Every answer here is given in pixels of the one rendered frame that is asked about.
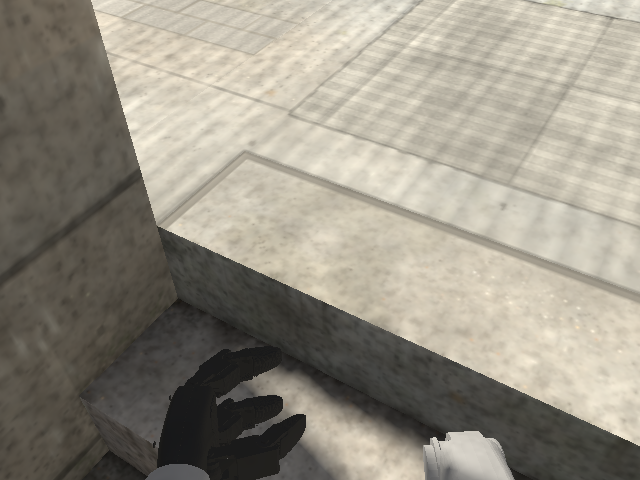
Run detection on stairs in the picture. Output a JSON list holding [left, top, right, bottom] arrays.
[[79, 226, 640, 480]]

